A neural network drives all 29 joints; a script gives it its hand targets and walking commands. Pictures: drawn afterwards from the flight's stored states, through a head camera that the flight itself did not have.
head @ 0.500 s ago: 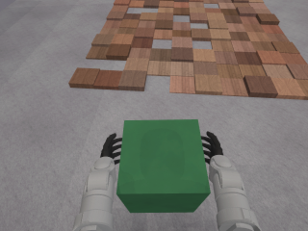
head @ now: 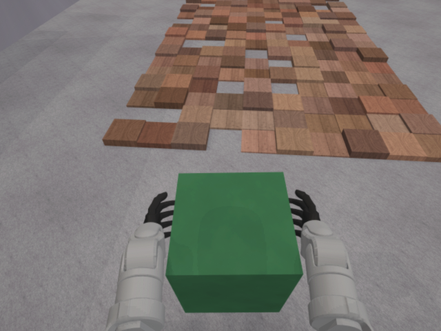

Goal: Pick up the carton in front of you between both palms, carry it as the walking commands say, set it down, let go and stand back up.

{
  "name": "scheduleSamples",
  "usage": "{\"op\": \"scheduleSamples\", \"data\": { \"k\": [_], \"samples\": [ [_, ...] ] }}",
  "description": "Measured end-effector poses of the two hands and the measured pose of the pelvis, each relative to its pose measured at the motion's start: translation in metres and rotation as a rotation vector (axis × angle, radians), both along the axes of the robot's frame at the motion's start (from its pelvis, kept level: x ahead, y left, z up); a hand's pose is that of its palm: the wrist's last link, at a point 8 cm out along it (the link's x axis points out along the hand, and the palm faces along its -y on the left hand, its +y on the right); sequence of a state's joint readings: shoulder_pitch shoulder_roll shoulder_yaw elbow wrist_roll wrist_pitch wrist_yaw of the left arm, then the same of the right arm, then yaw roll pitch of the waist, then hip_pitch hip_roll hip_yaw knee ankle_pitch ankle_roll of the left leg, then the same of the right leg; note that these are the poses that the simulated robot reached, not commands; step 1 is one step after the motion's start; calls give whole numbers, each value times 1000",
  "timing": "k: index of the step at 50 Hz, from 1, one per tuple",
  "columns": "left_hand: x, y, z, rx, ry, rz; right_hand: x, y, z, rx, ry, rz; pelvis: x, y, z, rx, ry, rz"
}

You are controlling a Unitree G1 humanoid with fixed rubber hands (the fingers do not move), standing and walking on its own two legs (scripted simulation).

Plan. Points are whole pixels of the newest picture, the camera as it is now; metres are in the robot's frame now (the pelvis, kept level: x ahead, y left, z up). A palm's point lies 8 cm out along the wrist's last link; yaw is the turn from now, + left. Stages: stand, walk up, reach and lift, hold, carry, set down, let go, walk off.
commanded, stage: reach and lift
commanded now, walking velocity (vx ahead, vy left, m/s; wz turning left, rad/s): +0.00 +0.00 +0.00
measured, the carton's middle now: (231, 246) +0.30 +0.00 -0.05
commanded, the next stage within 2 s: hold in 0.70 s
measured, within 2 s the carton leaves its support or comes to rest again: neither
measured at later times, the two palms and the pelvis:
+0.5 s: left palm (153, 223) +0.31 +0.15 +0.04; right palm (310, 221) +0.31 -0.15 +0.04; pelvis +0.02 +0.00 +0.01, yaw +0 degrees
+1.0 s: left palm (150, 226) +0.29 +0.15 +0.05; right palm (314, 224) +0.29 -0.15 +0.05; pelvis +0.01 +0.00 +0.01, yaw +0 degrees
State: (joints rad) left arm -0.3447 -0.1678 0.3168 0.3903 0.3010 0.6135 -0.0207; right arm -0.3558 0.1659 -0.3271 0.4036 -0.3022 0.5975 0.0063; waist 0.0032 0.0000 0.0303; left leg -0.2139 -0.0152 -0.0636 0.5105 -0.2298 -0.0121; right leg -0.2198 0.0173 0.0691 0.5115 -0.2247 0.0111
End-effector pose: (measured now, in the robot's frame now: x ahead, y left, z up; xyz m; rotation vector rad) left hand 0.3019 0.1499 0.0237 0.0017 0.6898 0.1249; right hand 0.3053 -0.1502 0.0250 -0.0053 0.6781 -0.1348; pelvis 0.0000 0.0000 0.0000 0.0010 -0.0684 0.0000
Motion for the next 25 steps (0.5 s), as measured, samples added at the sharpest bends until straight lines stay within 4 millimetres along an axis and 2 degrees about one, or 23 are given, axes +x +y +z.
{"op": "scheduleSamples", "data": {
  "k": [25],
  "samples": [
    [8, 0, 12, 29, 2, -22, 8, 0, 11, -27, 3, 21, 24, 0, 9, -1, -16, 2]
  ]
}}
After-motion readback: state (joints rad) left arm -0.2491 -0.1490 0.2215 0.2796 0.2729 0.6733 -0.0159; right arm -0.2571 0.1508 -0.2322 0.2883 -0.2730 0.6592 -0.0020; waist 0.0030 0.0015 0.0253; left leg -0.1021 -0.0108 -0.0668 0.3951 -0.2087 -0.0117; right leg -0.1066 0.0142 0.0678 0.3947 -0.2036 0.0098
